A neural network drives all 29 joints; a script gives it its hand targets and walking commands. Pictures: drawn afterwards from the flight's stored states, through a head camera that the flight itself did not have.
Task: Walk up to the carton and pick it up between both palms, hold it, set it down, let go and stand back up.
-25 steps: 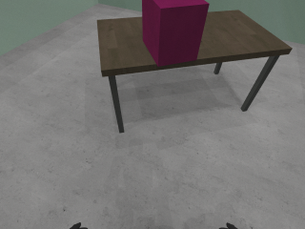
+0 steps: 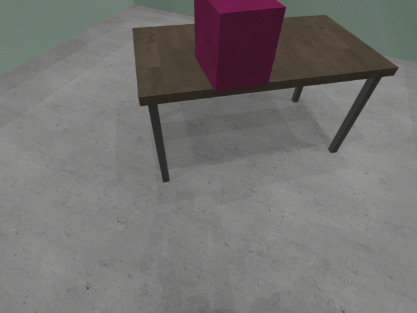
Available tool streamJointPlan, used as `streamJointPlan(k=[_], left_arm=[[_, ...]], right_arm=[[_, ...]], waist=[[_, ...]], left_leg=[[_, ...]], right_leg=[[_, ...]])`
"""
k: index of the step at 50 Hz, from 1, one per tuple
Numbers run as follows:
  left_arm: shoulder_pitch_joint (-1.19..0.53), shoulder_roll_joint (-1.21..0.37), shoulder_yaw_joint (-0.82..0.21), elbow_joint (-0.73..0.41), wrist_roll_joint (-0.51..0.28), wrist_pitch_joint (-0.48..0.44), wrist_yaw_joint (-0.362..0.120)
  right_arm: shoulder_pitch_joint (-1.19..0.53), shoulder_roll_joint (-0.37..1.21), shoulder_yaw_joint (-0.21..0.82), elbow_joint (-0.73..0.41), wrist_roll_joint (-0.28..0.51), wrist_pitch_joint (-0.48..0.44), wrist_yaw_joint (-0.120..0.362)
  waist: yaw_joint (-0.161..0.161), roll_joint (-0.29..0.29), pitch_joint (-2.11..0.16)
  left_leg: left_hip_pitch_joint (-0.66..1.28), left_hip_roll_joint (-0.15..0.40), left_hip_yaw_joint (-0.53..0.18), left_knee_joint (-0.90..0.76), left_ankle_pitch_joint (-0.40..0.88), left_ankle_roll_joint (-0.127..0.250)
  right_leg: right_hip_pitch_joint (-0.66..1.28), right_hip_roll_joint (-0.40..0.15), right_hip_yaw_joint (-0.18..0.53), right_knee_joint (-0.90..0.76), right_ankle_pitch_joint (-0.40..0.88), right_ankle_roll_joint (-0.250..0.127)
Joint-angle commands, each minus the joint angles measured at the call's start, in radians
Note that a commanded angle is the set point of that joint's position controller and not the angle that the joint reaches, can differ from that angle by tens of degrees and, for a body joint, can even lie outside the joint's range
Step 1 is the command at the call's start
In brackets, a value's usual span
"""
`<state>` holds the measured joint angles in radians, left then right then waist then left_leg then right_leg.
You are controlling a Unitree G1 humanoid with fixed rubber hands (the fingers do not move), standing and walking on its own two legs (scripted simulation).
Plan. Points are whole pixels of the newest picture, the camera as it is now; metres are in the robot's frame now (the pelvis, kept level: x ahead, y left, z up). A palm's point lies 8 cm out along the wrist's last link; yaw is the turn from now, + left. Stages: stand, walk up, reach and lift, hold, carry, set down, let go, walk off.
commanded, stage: stand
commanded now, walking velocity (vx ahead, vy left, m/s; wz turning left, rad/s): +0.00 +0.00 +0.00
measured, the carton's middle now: (232, 36) +1.12 -0.10 +0.02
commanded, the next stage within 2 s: walk up in 0.66 s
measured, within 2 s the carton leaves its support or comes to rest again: neither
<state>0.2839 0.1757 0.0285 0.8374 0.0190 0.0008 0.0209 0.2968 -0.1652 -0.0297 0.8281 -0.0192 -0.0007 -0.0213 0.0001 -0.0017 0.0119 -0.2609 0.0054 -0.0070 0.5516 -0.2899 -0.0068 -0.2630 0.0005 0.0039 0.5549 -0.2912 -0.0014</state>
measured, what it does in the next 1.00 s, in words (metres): stands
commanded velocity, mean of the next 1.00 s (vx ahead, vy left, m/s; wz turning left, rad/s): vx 0.00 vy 0.00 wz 0.00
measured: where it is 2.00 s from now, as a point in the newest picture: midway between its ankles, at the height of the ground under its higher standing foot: (235, 284)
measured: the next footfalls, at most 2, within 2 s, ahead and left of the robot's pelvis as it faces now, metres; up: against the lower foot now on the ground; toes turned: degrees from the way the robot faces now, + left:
right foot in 1.12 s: +0.09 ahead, -0.17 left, +0.00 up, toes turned +2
left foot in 1.46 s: +0.26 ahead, +0.06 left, +0.00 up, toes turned +14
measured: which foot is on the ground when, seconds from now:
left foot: down 0.00-1.00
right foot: down 0.00-0.90, up 0.92-1.00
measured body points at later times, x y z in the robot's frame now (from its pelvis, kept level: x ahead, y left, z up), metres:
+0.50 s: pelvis +0.00 +0.00 +0.01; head +0.00 +0.00 +0.46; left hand -0.01 +0.22 -0.15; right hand -0.01 -0.22 -0.15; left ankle +0.00 +0.12 -0.73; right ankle +0.00 -0.12 -0.73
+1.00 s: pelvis +0.00 -0.02 +0.01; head +0.00 -0.02 +0.46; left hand +0.01 +0.23 -0.14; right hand -0.05 -0.25 -0.14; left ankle +0.00 +0.12 -0.73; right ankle +0.01 -0.13 -0.69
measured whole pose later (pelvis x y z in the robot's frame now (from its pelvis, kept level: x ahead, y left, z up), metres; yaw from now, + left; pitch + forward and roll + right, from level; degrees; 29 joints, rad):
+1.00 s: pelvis +0.00 -0.02 +0.01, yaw +2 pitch -1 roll -1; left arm 0.34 0.22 0.05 1.00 0.06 -0.01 -0.01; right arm 0.44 -0.14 -0.05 1.07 -0.04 -0.02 -0.05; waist -0.02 0.01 0.00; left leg -0.22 0.03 -0.08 0.51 -0.36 0.01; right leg -0.36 0.00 -0.06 0.82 -0.50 0.02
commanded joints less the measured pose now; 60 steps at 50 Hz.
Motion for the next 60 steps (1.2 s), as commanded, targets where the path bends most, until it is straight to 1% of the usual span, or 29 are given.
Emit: streamJointPlan(k=[1, 2, 4, 6, 10, 14, 19, 22, 24, 26, 30, 32, 40, 42, 43, 44, 45, 46, 47, 48, 51, 53, 54, 55, 56, 57, 58, 59, 60], left_arm=[[0.038, 0.093, 0.028, -0.017, -0.003, -0.015, 0.006], [0.046, 0.089, 0.028, -0.004, -0.004, -0.015, 0.005], [0.038, 0.072, 0.025, 0.013, -0.005, -0.012, 0.004], [0.049, 0.081, 0.027, 0.044, -0.004, -0.012, 0.008], [0.059, 0.086, 0.029, 0.086, -0.006, -0.017, 0.01], [0.059, 0.068, 0.023, 0.13, -0.008, -0.014, 0.011], [0.087, 0.045, 0.012, 0.179, -0.009, -0.013, 0.014], [0.079, 0.056, 0.014, 0.196, -0.006, -0.013, 0.013], [0.086, 0.037, 0.009, 0.216, -0.008, -0.013, 0.014], [0.089, 0.024, 0.005, 0.228, -0.009, -0.013, 0.02], [0.092, 0.026, 0.005, 0.249, -0.008, -0.011, 0.018], [0.09, 0.032, 0.007, 0.251, -0.011, -0.01, 0.016], [0.1, -0.002, -0.003, 0.28, -0.011, -0.006, 0.021], [0.109, 0.008, -0.001, 0.284, -0.011, -0.008, 0.02], [0.123, 0.177, 0.046, 0.22, 0.04, -0.023, 0.001], [0.055, 0.152, 0.042, 0.193, 0.049, -0.025, -0.007], [0.034, 0.098, 0.026, 0.163, 0.048, -0.028, -0.015], [0.017, 0.074, 0.018, 0.137, 0.054, -0.027, -0.024], [0.006, 0.089, 0.02, 0.107, 0.056, -0.025, -0.031], [0.008, 0.1, 0.023, 0.083, 0.055, -0.022, -0.037], [0.08, 0.117, 0.033, 0.066, 0.033, -0.026, -0.052], [0.168, 0.107, 0.035, 0.067, 0.019, -0.022, -0.052], [0.275, 0.11, 0.044, 0.098, 0.019, -0.021, -0.045], [0.391, 0.145, 0.06, 0.128, 0.026, -0.024, -0.032], [0.494, 0.198, 0.067, 0.143, 0.036, -0.025, -0.016], [0.423, 0.216, 0.048, 0.1, 0.02, -0.02, 0.002], [0.3, 0.253, 0.047, 0.064, 0.013, -0.019, 0.011], [0.205, 0.267, 0.043, 0.045, 0.012, -0.028, 0.009], [0.166, 0.26, 0.036, 0.037, 0.017, -0.041, 0.003]], right_arm=[[0.035, -0.092, -0.023, -0.023, 0.001, -0.016, -0.006], [0.033, -0.086, -0.02, -0.015, 0.002, -0.017, -0.003], [0.04, -0.09, -0.023, 0.008, 0.003, -0.016, -0.006], [0.032, -0.083, -0.022, 0.023, 0.003, -0.013, -0.008], [0.042, -0.089, -0.02, 0.072, 0.002, -0.015, -0.012], [0.053, -0.076, -0.017, 0.118, 0.007, -0.016, -0.01], [0.075, -0.054, -0.01, 0.174, 0.008, -0.007, -0.014], [0.084, -0.049, -0.007, 0.201, 0.007, -0.01, -0.016], [0.087, -0.046, -0.003, 0.214, 0.006, -0.011, -0.016], [0.081, -0.045, -0.001, 0.227, 0.005, -0.01, -0.02], [0.089, -0.032, 0.003, 0.248, 0.008, -0.01, -0.019], [0.089, -0.03, 0.006, 0.257, 0.007, -0.009, -0.019], [0.117, -0.018, 0.009, 0.289, 0.003, -0.003, -0.024], [0.1, 0.002, 0.015, 0.286, 0.004, -0.002, -0.023], [0.212, -0.133, -0.026, 0.246, -0.026, -0.023, -0.022], [0.201, -0.153, -0.039, 0.239, -0.026, -0.026, -0.025], [0.207, -0.179, -0.051, 0.236, -0.022, -0.023, -0.029], [0.23, -0.193, -0.059, 0.24, -0.022, -0.019, -0.034], [0.232, -0.189, -0.06, 0.23, -0.022, -0.02, -0.038], [0.2, -0.186, -0.061, 0.21, -0.027, -0.024, -0.042], [0.101, -0.187, -0.062, 0.16, -0.032, -0.037, -0.034], [0.022, -0.204, -0.062, 0.124, -0.038, -0.03, -0.027], [-0.015, -0.2, -0.056, 0.107, -0.044, -0.021, -0.023], [0.0, -0.148, -0.037, 0.089, -0.049, -0.015, -0.016], [0.002, -0.022, 0.0, 0.05, -0.044, -0.022, -0.011], [-0.017, 0.002, 0.009, -0.005, -0.02, -0.026, -0.004], [-0.016, -0.057, -0.002, -0.032, -0.012, -0.029, 0.006], [0.011, -0.107, -0.012, -0.022, -0.016, -0.03, 0.015], [0.059, -0.135, -0.015, 0.003, -0.027, -0.032, 0.021]], waist=[[0.001, 0.011, -0.007], [0.004, -0.005, -0.01], [0.002, 0.026, -0.006], [0.004, -0.006, 0.027], [0.003, 0.022, 0.026], [-0.001, -0.012, 0.054], [0.002, 0.025, 0.056], [0.0, 0.0, 0.061], [-0.003, -0.01, 0.056], [0.002, 0.015, 0.077], [0.003, -0.019, 0.054], [0.002, 0.01, 0.068], [-0.002, 0.02, 0.081], [0.004, -0.008, 0.087], [-0.011, -0.023, -0.01], [-0.024, 0.011, 0.099], [-0.03, 0.124, 0.148], [-0.047, 0.175, 0.169], [-0.042, 0.162, 0.18], [-0.023, 0.165, 0.177], [0.031, 0.192, 0.106], [0.085, 0.157, 0.087], [0.136, 0.091, 0.077], [0.175, -0.057, 0.069], [0.209, -0.291, 0.043], [0.154, -0.199, 0.093], [0.09, -0.086, 0.142], [0.044, -0.054, 0.179], [0.017, -0.054, 0.186]], left_leg=[[0.028, 0.05, -0.061, -0.096, 0.156, 0.048], [0.023, 0.054, -0.064, -0.102, 0.148, 0.047], [0.031, 0.058, -0.071, -0.118, 0.145, 0.051], [0.018, 0.059, -0.077, -0.129, 0.123, 0.051], [0.052, 0.058, -0.065, -0.138, 0.146, 0.048], [0.053, 0.062, -0.067, -0.155, 0.143, 0.045], [0.037, 0.055, -0.063, -0.171, 0.104, 0.039], [0.044, 0.064, -0.071, -0.176, 0.091, 0.042], [0.051, 0.061, -0.065, -0.174, 0.11, 0.041], [0.033, 0.061, -0.068, -0.174, 0.119, 0.043], [0.047, 0.063, -0.07, -0.178, 0.105, 0.041], [0.041, 0.058, -0.061, -0.177, 0.106, 0.037], [0.028, 0.062, -0.072, -0.195, 0.048, 0.034], [0.033, 0.057, -0.065, -0.183, 0.077, 0.033], [0.049, 0.088, -0.181, -0.152, -0.446, 0.09], [0.032, 0.151, -0.295, -0.212, -0.498, 0.121], [0.066, 0.228, -0.422, -0.288, -0.569, 0.161], [0.054, 0.309, -0.547, -0.358, -0.624, 0.198], [0.036, 0.33, -0.578, -0.386, -0.608, 0.21], [0.003, 0.329, -0.555, -0.384, -0.574, 0.198], [-0.092, 0.216, -0.379, -0.339, -0.433, 0.145], [-0.254, 0.151, -0.275, -0.245, -0.435, 0.123], [-0.385, 0.09, -0.208, -0.125, -0.494, 0.095], [-0.507, -0.001, -0.114, 0.128, -0.529, 0.075], [-0.639, -0.073, -0.044, 0.532, -0.482, 0.062], [-0.688, -0.034, -0.09, 0.665, -0.389, 0.058], [-0.635, 0.015, -0.119, 0.668, -0.269, 0.055], [-0.58, 0.053, -0.109, 0.655, -0.171, 0.041], [-0.519, 0.062, -0.087, 0.614, -0.124, 0.028]], right_leg=[[-0.006, -0.057, 0.069, -0.104, 0.145, -0.035], [0.008, -0.053, 0.064, -0.108, 0.135, -0.033], [0.006, -0.052, 0.061, -0.113, 0.135, -0.032], [0.002, -0.054, 0.071, -0.135, 0.119, -0.031], [0.016, -0.066, 0.082, -0.153, 0.144, -0.035], [0.018, -0.066, 0.077, -0.166, 0.141, -0.033], [0.035, -0.063, 0.079, -0.174, 0.114, -0.031], [0.026, -0.06, 0.074, -0.181, 0.106, -0.027], [0.025, -0.067, 0.077, -0.183, 0.11, -0.028], [0.033, -0.068, 0.078, -0.181, 0.125, -0.032], [0.041, -0.066, 0.076, -0.187, 0.107, -0.031], [0.034, -0.066, 0.081, -0.187, 0.105, -0.03], [0.019, -0.06, 0.072, -0.188, 0.08, -0.024], [0.005, -0.066, 0.078, -0.201, 0.056, -0.024], [-0.01, -0.026, 0.045, -0.083, -0.472, -0.034], [-0.147, -0.015, 0.009, 0.003, -0.418, -0.021], [-0.263, 0.02, -0.073, 0.108, -0.298, 0.0], [-0.318, 0.004, -0.074, 0.23, -0.268, 0.016], [-0.351, -0.033, -0.028, 0.311, -0.256, 0.024], [-0.339, -0.069, 0.009, 0.344, -0.234, 0.028], [-0.157, -0.044, -0.035, 0.276, -0.197, 0.039], [0.088, 0.0, -0.104, 0.133, -0.148, 0.035], [0.278, 0.039, -0.14, 0.014, -0.094, 0.021], [0.408, 0.025, -0.093, -0.05, -0.143, 0.022], [0.424, -0.209, 0.247, -0.126, -0.412, 0.009], [0.256, -0.392, 0.541, -0.329, -0.619, -0.018], [0.099, -0.439, 0.643, -0.454, -0.784, -0.095], [0.037, -0.422, 0.591, -0.459, -0.754, -0.133], [0.006, -0.377, 0.489, -0.45, -0.667, -0.144]])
